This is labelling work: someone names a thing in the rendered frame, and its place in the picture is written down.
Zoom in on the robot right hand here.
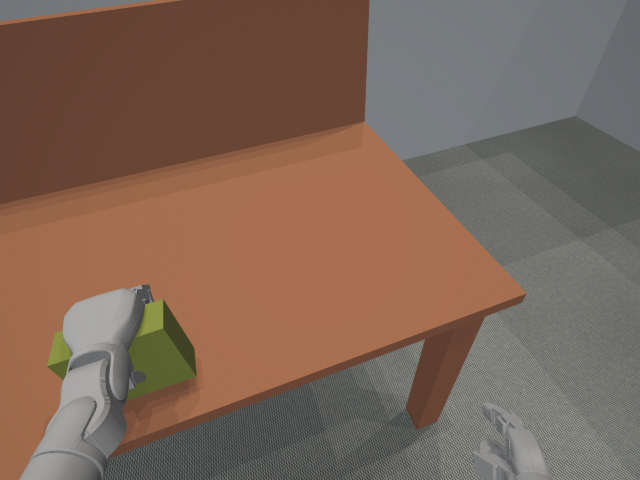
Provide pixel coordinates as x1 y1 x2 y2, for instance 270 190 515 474
473 403 551 480

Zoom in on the robot left hand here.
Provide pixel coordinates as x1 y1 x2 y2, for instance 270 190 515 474
63 284 155 391

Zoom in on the sponge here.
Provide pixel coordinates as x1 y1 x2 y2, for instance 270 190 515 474
47 299 197 401

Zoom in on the table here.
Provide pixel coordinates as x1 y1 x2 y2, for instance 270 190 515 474
0 0 527 480

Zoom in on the left robot forearm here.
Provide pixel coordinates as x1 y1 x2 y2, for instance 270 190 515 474
19 344 131 480

